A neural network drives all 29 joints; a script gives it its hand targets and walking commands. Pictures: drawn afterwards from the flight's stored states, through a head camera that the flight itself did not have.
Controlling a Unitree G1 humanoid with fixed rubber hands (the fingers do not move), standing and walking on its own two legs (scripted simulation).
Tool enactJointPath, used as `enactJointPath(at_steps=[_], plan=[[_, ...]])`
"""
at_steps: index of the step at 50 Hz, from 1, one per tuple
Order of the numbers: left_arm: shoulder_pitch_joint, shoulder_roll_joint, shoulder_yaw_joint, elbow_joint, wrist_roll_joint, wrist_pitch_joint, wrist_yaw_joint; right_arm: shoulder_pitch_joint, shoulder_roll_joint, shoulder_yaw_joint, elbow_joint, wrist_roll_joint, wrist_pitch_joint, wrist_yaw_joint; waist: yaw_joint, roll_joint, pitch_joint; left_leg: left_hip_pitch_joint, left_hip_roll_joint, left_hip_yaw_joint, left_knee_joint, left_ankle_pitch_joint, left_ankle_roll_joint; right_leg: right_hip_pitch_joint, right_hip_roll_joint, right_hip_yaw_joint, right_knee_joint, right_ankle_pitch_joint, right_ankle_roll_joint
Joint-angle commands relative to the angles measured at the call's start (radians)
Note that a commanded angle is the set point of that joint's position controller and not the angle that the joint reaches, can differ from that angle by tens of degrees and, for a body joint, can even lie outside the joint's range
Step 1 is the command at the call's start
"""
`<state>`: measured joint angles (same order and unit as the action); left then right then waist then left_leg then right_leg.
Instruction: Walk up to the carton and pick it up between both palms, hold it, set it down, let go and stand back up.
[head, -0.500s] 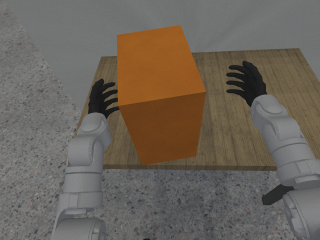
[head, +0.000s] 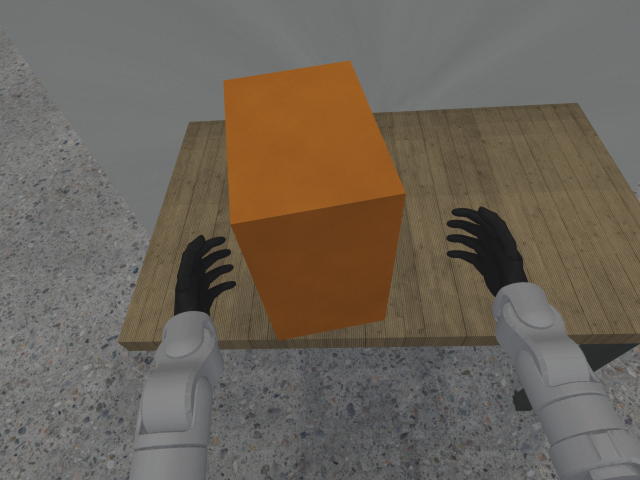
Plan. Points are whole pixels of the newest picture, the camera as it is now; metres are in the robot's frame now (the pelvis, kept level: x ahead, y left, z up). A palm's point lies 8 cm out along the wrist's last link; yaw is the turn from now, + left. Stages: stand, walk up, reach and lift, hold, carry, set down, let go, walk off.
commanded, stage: set down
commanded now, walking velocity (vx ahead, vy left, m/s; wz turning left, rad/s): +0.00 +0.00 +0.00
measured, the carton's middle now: (311, 211) +0.46 +0.06 +0.03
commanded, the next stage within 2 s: let go in 1.28 s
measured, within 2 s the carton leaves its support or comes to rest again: neither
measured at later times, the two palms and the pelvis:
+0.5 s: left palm (219, 377) +0.23 +0.17 -0.01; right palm (514, 371) +0.24 -0.19 -0.02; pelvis +0.02 +0.01 +0.00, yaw +0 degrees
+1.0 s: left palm (201, 395) +0.21 +0.20 -0.03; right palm (516, 390) +0.23 -0.19 -0.04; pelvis -0.01 +0.01 +0.00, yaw +0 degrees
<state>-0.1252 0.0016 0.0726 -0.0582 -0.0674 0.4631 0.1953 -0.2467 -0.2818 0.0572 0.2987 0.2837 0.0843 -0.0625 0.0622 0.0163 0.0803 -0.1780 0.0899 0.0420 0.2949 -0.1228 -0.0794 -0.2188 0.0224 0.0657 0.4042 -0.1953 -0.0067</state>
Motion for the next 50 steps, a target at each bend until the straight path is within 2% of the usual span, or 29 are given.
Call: enactJointPath(at_steps=[1,4,5,12,13,14,15,16,18,19,21,22,23,24,26,28,33,34,36,37,38,40,41,42,44,45,47,49,50], plan=[[-0.196,0.036,-0.012,-0.2,0.019,-0.089,-0.003,-0.232,-0.142,-0.066,-0.203,-0.016,-0.089,0.019,-0.008,-0.082,-0.385,0.283,-0.112,0.029,0.02,0.216,0.054,0.06,0.046,-0.031,-0.086,0.228,0.051],[-0.051,-0.01,-0.024,-0.167,0.053,-0.144,-0.003,-0.089,-0.12,-0.047,-0.181,-0.028,-0.139,0.044,-0.009,-0.094,-0.341,0.306,-0.11,0.023,0.012,0.252,0.058,0.079,0.043,-0.031,-0.092,0.276,0.044],[-0.135,0.022,-0.017,-0.174,0.051,-0.168,-0.003,-0.169,-0.137,-0.071,-0.208,-0.044,-0.157,0.048,-0.011,-0.094,-0.354,0.278,-0.114,0.026,0.011,0.233,0.064,0.063,0.039,-0.03,-0.092,0.262,0.042],[0.091,-0.052,-0.063,-0.075,0.12,-0.312,0.006,0.065,-0.101,-0.036,-0.101,-0.079,-0.276,0.091,-0.021,-0.09,-0.279,0.308,-0.104,0.019,0.015,0.294,0.065,0.088,0.034,-0.023,-0.099,0.359,0.022],[0.03,-0.032,-0.067,-0.098,0.114,-0.337,0.013,0.006,-0.11,-0.049,-0.128,-0.08,-0.294,0.094,-0.017,-0.083,-0.297,0.285,-0.106,0.02,0.018,0.285,0.063,0.083,0.033,-0.024,-0.093,0.352,0.022],[0.092,-0.056,-0.08,-0.069,0.127,-0.354,0.02,0.071,-0.104,-0.04,-0.092,-0.077,-0.31,0.1,-0.018,-0.083,-0.274,0.286,-0.104,0.018,0.017,0.289,0.061,0.098,0.039,-0.027,-0.09,0.368,0.02],[0.028,-0.029,-0.083,-0.116,0.109,-0.386,0.028,0.021,-0.11,-0.061,-0.141,-0.076,-0.33,0.1,-0.02,-0.087,-0.321,0.271,-0.101,0.019,0.026,0.289,0.062,0.088,0.039,-0.028,-0.086,0.368,0.019],[0.167,-0.07,-0.096,-0.03,0.136,-0.395,0.025,0.16,-0.079,-0.033,-0.061,-0.082,-0.339,0.102,-0.025,-0.096,-0.258,0.292,-0.099,0.015,0.023,0.305,0.062,0.104,0.039,-0.024,-0.09,0.4,0.015],[0.119,-0.043,-0.101,-0.056,0.129,-0.436,0.032,0.111,-0.086,-0.055,-0.094,-0.087,-0.369,0.102,-0.02,-0.077,-0.295,0.263,-0.099,0.021,0.031,0.293,0.059,0.105,0.034,-0.02,-0.082,0.407,0.014],[0.204,-0.072,-0.111,-0.005,0.147,-0.443,0.03,0.195,-0.075,-0.039,-0.04,-0.094,-0.378,0.104,-0.026,-0.076,-0.255,0.273,-0.098,0.018,0.028,0.31,0.056,0.12,0.037,-0.019,-0.083,0.427,0.009],[0.139,-0.049,-0.117,-0.029,0.132,-0.475,0.04,0.146,-0.088,-0.06,-0.061,-0.095,-0.4,0.107,-0.02,-0.064,-0.285,0.255,-0.094,0.019,0.035,0.284,0.053,0.1,0.037,-0.023,-0.079,0.394,0.004],[0.18,-0.054,-0.128,0.004,0.137,-0.483,0.042,0.189,-0.079,-0.054,-0.033,-0.097,-0.406,0.108,-0.028,-0.06,-0.272,0.254,-0.093,0.022,0.038,0.281,0.053,0.109,0.037,-0.025,-0.081,0.394,0.002],[0.124,-0.04,-0.128,0.012,0.125,-0.493,0.045,0.129,-0.093,-0.07,-0.039,-0.1,-0.409,0.109,-0.029,-0.066,-0.284,0.236,-0.092,0.024,0.041,0.259,0.051,0.087,0.038,-0.028,-0.082,0.365,0.003],[0.214,-0.071,-0.14,0.079,0.143,-0.486,0.041,0.215,-0.08,-0.049,0.029,-0.104,-0.405,0.112,-0.035,-0.062,-0.24,0.253,-0.09,0.022,0.039,0.255,0.049,0.093,0.04,-0.028,-0.086,0.363,-0.002],[0.123,-0.041,-0.134,0.054,0.122,-0.5,0.047,0.136,-0.097,-0.072,-0.004,-0.104,-0.409,0.115,-0.028,-0.064,-0.268,0.219,-0.089,0.03,0.043,0.21,0.047,0.074,0.04,-0.035,-0.082,0.308,0.0],[0.15,-0.036,-0.127,0.08,0.121,-0.511,0.045,0.173,-0.08,-0.063,0.003,-0.104,-0.412,0.118,-0.025,-0.076,-0.264,0.21,-0.09,0.033,0.043,0.197,0.051,0.086,0.037,-0.035,-0.082,0.311,0.001],[0.137,-0.033,-0.114,0.195,0.129,-0.481,0.03,0.187,-0.083,-0.048,0.129,-0.12,-0.382,0.126,-0.025,-0.073,-0.198,0.212,-0.091,0.043,0.035,0.139,0.048,0.049,0.035,-0.035,-0.096,0.23,0.002],[0.068,-0.002,-0.107,0.142,0.107,-0.49,0.034,0.121,-0.095,-0.07,0.068,-0.12,-0.387,0.129,-0.018,-0.078,-0.241,0.201,-0.092,0.05,0.038,0.129,0.05,0.036,0.034,-0.04,-0.092,0.203,0.007],[0.083,-0.01,-0.102,0.246,0.117,-0.461,0.021,0.141,-0.084,-0.062,0.139,-0.144,-0.362,0.129,-0.026,-0.084,-0.193,0.195,-0.093,0.054,0.029,0.08,0.056,0.03,0.026,-0.036,-0.103,0.158,0.006],[0.039,0.016,-0.089,0.183,0.097,-0.471,0.022,0.099,-0.084,-0.074,0.078,-0.134,-0.367,0.13,-0.009,-0.089,-0.229,0.188,-0.095,0.057,0.031,0.074,0.061,0.031,0.024,-0.038,-0.097,0.149,0.014],[0.07,0.001,-0.096,0.271,0.114,-0.449,0.012,0.14,-0.069,-0.058,0.16,-0.153,-0.345,0.128,-0.024,-0.086,-0.184,0.193,-0.098,0.06,0.024,0.06,0.06,0.032,0.021,-0.03,-0.108,0.138,0.011],[0.026,0.023,-0.086,0.217,0.092,-0.455,0.011,0.103,-0.067,-0.073,0.094,-0.149,-0.347,0.126,-0.011,-0.087,-0.219,0.187,-0.097,0.064,0.025,0.054,0.062,0.035,0.019,-0.031,-0.103,0.12,0.015],[0.037,0.019,-0.085,0.295,0.108,-0.429,0.001,0.111,-0.067,-0.069,0.176,-0.172,-0.324,0.123,-0.029,-0.075,-0.186,0.195,-0.101,0.068,0.018,0.041,0.059,0.027,0.019,-0.031,-0.114,0.101,0.013],[0.032,0.032,-0.075,0.243,0.094,-0.433,-0.002,0.101,-0.066,-0.073,0.131,-0.161,-0.327,0.123,-0.008,-0.081,-0.205,0.198,-0.098,0.07,0.021,0.045,0.058,0.03,0.018,-0.034,-0.111,0.093,0.016],[0.039,0.038,-0.072,0.333,0.108,-0.4,-0.018,0.106,-0.059,-0.07,0.202,-0.19,-0.3,0.115,-0.018,-0.081,-0.15,0.198,-0.103,0.076,0.014,0.017,0.059,0.014,0.01,-0.029,-0.127,0.062,0.016],[0.015,0.065,-0.055,0.261,0.087,-0.409,-0.02,0.085,-0.056,-0.079,0.136,-0.18,-0.305,0.113,0.002,-0.087,-0.179,0.203,-0.101,0.075,0.018,0.016,0.062,0.014,0.009,-0.035,-0.116,0.048,0.022],[0.015,0.067,-0.062,0.304,0.089,-0.389,-0.028,0.089,-0.046,-0.082,0.163,-0.195,-0.289,0.108,-0.008,-0.087,-0.158,0.206,-0.103,0.08,0.012,0.001,0.061,0.008,0.008,-0.035,-0.126,0.006,0.02],[-0.008,0.086,-0.061,0.254,0.073,-0.392,-0.027,0.079,-0.046,-0.095,0.117,-0.2,-0.288,0.105,-0.005,-0.088,-0.177,0.215,-0.103,0.081,0.012,0.003,0.061,0.007,0.007,-0.041,-0.125,-0.014,0.021],[0.005,0.087,-0.067,0.287,0.076,-0.382,-0.032,0.088,-0.042,-0.095,0.135,-0.21,-0.282,0.101,-0.009,-0.09,-0.165,0.219,-0.105,0.084,0.014,0.001,0.059,0.005,0.006,-0.037,-0.131,-0.022,0.022]])
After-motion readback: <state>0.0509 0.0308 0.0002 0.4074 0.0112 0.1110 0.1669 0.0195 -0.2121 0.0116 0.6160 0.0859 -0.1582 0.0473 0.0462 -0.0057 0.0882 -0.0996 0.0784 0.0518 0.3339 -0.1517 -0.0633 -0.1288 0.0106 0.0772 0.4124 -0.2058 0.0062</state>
